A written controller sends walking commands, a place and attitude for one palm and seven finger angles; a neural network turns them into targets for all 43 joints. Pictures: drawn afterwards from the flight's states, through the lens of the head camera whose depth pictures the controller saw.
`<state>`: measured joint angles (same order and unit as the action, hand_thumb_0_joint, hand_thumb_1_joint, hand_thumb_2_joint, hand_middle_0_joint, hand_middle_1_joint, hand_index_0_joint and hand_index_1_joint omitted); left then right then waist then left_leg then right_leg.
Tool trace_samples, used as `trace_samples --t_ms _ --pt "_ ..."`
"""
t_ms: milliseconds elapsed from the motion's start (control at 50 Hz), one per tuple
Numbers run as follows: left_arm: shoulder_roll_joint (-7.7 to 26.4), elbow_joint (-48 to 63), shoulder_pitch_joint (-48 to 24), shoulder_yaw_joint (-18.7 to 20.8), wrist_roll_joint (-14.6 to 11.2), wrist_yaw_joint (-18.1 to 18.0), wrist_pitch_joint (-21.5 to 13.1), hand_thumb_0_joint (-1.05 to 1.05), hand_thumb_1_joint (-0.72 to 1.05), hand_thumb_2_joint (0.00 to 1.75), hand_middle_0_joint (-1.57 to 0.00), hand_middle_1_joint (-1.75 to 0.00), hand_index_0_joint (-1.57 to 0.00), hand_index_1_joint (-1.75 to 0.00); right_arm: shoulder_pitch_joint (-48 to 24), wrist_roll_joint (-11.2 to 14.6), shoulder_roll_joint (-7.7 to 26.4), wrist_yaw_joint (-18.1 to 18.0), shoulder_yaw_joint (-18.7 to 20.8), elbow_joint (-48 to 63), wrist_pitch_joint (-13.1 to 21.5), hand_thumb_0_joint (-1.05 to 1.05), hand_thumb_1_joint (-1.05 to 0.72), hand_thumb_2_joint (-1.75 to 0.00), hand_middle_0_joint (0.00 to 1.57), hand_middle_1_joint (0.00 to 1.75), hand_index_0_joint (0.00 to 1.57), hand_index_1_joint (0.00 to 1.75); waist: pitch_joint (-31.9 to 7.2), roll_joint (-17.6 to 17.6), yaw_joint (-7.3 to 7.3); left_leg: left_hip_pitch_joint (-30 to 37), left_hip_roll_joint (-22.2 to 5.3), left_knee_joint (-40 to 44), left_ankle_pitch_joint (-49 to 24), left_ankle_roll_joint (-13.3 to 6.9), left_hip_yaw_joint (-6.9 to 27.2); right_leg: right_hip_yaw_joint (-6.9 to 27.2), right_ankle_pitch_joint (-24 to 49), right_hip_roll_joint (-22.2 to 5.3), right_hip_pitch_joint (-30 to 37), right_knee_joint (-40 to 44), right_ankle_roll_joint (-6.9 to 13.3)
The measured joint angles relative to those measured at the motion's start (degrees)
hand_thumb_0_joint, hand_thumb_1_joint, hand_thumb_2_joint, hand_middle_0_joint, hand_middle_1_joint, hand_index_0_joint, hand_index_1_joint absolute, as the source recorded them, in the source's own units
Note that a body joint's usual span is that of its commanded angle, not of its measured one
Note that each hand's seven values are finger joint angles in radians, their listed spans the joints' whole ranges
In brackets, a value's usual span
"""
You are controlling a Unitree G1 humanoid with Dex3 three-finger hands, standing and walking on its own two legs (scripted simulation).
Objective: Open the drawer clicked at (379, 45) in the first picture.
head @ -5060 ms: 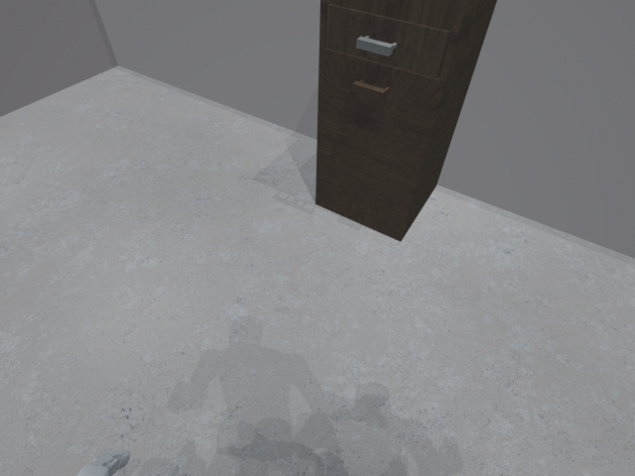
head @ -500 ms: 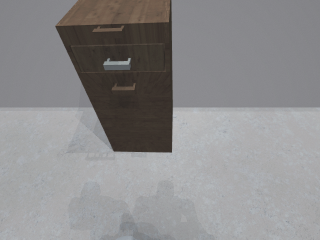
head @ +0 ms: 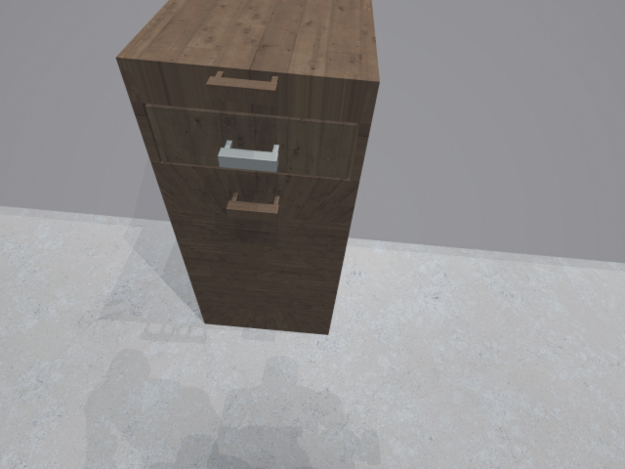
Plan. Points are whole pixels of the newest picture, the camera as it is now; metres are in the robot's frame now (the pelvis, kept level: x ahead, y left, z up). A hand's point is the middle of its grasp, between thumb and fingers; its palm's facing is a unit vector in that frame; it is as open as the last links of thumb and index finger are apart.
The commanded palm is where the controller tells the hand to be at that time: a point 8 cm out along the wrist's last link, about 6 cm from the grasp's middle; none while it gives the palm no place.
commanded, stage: take the last steps up to it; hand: left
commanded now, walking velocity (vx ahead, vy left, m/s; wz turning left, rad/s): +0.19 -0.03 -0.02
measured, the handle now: (250, 153) +0.64 +0.18 +0.02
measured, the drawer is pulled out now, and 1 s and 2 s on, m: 0.00 0.00 0.00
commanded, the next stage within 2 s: come to a stop and stand still in 0.14 s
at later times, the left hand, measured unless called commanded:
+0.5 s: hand (247, 408) +0.23 +0.12 -0.15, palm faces +0.02 -0.98 -0.21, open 7.3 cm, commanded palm none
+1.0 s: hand out of the picture +0.06 +0.24 -0.17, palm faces +0.12 -0.97 -0.23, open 7.4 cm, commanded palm none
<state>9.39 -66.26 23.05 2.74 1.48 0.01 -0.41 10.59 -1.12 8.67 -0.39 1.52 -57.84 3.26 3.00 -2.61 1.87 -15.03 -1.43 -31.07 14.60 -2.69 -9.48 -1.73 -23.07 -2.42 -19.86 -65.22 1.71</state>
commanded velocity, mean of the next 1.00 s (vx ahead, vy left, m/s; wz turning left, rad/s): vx -0.05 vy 0.04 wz -0.01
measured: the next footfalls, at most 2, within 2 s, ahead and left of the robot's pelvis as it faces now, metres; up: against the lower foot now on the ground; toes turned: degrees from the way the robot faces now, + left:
right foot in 0.34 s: +0.20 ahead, -0.14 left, +0.00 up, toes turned -7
left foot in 0.80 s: +0.12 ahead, +0.13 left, +0.00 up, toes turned +5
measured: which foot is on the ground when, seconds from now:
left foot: down 0.00-0.34, up 0.36-0.78, down 0.80-1.00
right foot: up 0.00-0.32, down 0.34-0.80, up 0.82-1.00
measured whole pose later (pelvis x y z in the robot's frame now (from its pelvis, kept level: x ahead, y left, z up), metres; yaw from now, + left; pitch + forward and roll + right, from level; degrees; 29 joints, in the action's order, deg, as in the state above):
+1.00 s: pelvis +0.07 +0.03 +0.01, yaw +2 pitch +0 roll +0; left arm 13.9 -60.3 15.6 3.6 1.5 -1.3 3.4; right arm 11.0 -1.0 8.5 -1.1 1.0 -57.6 -1.9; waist 1.4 -3.2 2.1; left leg -13.0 0.1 -24.2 11.5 -1.9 -4.0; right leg 0.8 -21.9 -1.5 -23.0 -54.2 -1.3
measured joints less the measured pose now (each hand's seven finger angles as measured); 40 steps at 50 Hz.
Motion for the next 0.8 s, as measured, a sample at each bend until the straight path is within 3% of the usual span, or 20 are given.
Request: trace_samples --t_ms 120,240,300,340,420,520,600,700,780,800 --pt "0.3 4.6 -6.5 0.7 0.3 -0.1 0.0 0.01 0.91 0.9 -0.2 -0.3 -0.2 -0.3 6.2 0.4 0.0 -0.9 0.5 -3.6 -0.1 0.0 -0.94 -0.9 0.2 0.3 0.2 0.3 -1.1 0.3 -1.1 6.7 1.8 9.3 -1.9 -0.4 -0.2 -0.5 7.4 -2.9 -9.0 5.2 -2.0" --pt "0.8 6.6 -11.5 0.9 0.3 -0.2 0.6 0.01 0.92 0.9 -0.2 -0.3 -0.2 -0.3 10.8 -0.1 -1.3 -0.6 0.4 -6.1 -0.8 0.01 -0.92 -0.9 0.2 0.29 0.2 0.3 -1.2 0.9 -3.28 10.5 1.6 11.1 0.2 0.9 -0.2 -1.6 8.4 -3.5 -7.6 19.3 -2.6" --pt "0.6 7.1 -13.4 0.6 0.2 -0.3 0.4 0.01 0.92 0.9 -0.2 -0.3 -0.2 -0.3 12.4 -0.4 -1.9 -0.6 0.3 -7.1 -1.2 0.01 -0.91 -0.9 0.2 0.29 0.2 0.3 -0.8 1.8 -4.59 11.1 0.7 9.0 3.0 2.2 -0.1 -2.5 8.6 -2.5 -4.1 26.9 -2.2" --pt "0.4 7.4 -14.3 0.1 0.1 -0.6 -0.6 0.01 0.92 0.9 -0.2 -0.3 -0.2 -0.3 13.4 -0.1 -2.4 -0.8 0.1 -7.9 -1.4 0.01 -0.91 -0.9 0.2 0.3 0.2 0.3 -0.6 2.0 -4.8 10.6 0.0 5.3 6.0 3.4 0.0 -3.0 13.5 -1.7 -0.3 33.7 -1.7" --pt "-1.7 7.2 -16.7 -1.3 -0.3 -1.5 -1.5 0.0 0.92 0.9 -0.2 -0.3 -0.2 -0.3 11.7 1.0 -2.2 -1.1 0.3 -8.3 -3.3 0.01 -0.91 -0.9 0.2 0.29 0.2 0.3 0.5 4.7 -5.83 5.5 -2.0 -5.9 14.5 4.5 3.3 -5.5 9.9 -0.2 0.9 33.2 0.7" --pt "-3.4 8.8 -18.7 -0.9 -0.4 -2.7 -0.7 0.0 0.91 0.9 -0.2 -0.3 -0.2 -0.3 6.3 1.0 -1.0 -1.2 1.4 -5.9 -5.7 0.01 -0.9 -0.9 0.2 0.29 0.2 0.3 2.8 3.6 -3.67 -5.1 0.2 -24.7 17.5 5.1 6.7 -6.0 11.3 -1.8 2.4 35.8 0.9" --pt "-2.4 9.8 -18.5 -0.2 -0.1 -2.9 0.3 -0.02 0.93 0.9 -0.21 -0.3 -0.21 -0.3 1.3 0.6 1.8 -0.7 2.7 -2.8 -6.9 0.01 -0.91 -0.9 0.2 0.29 0.2 0.3 3.1 4.1 -2.45 -10.3 0.2 -29.5 12.8 6.1 8.2 -6.1 12.9 -2.4 2.4 37.4 0.2" --pt "0.5 9.6 -16.5 0.7 0.7 -2.6 1.8 -0.01 0.92 0.9 -0.21 -0.3 -0.21 -0.3 -2.8 0.4 4.0 -0.2 3.1 0.8 -6.4 0.01 -0.91 -0.9 0.2 0.29 0.2 0.3 2.3 3.3 -1.62 -8.3 -0.6 -21.1 10.5 6.2 8.1 -5.6 13.9 -3.1 1.4 37.0 -1.1" --pt "3.1 9.4 -14.5 1.3 0.7 -2.2 2.7 0.0 0.91 0.9 -0.21 -0.3 -0.21 -0.3 -3.1 0.4 4.2 0.1 2.5 2.4 -5.1 0.0 -0.91 -0.9 0.2 0.29 0.2 0.3 1.0 1.8 -0.88 -1.3 -1.1 -6.1 4.7 5.5 7.1 -5.4 13.5 -3.6 -0.4 34.1 -2.7" --pt "3.7 9.4 -13.9 1.4 0.4 -2.1 3.1 0.0 0.91 0.9 -0.21 -0.3 -0.21 -0.3 -2.6 0.3 4.2 0.2 2.3 2.6 -4.5 0.0 -0.91 -0.9 0.2 0.29 0.2 0.3 0.4 1.6 -0.95 0.1 -1.1 -2.8 4.5 4.3 7.0 -5.4 12.5 -3.7 -1.5 32.2 -2.9"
